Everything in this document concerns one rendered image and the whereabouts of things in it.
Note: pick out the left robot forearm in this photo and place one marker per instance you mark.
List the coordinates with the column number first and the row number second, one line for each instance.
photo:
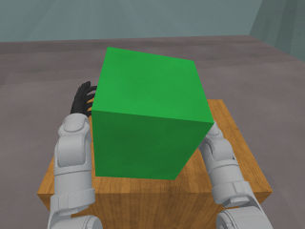
column 72, row 165

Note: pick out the left robot upper arm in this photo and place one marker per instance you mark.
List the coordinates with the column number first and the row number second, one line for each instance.
column 83, row 222

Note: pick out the left robot hand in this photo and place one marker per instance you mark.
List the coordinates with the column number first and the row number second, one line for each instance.
column 80, row 105

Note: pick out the right robot forearm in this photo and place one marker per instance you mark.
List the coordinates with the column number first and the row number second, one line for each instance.
column 229, row 187

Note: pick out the carton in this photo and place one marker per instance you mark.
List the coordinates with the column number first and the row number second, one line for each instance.
column 148, row 116

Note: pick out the pedestal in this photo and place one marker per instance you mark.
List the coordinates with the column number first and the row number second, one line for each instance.
column 186, row 202

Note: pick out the right robot upper arm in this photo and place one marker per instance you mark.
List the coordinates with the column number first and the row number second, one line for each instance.
column 249, row 217

